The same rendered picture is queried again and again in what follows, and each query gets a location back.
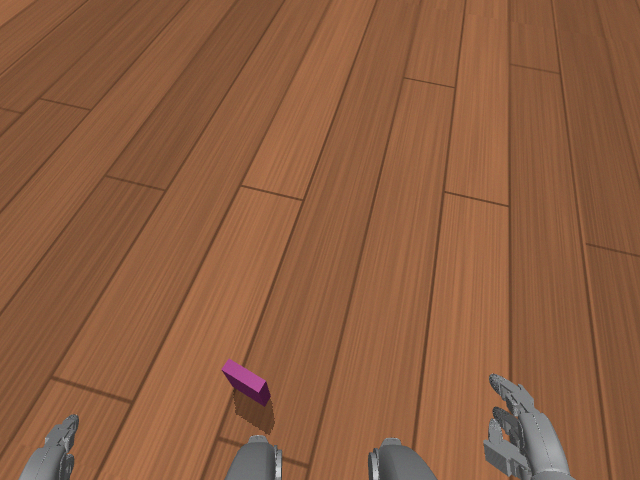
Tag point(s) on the left robot hand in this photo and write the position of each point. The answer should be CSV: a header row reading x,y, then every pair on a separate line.
x,y
51,461

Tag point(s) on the right robot hand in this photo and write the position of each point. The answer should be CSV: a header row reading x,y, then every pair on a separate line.
x,y
534,447

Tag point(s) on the carton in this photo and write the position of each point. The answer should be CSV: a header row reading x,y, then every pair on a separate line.
x,y
246,382

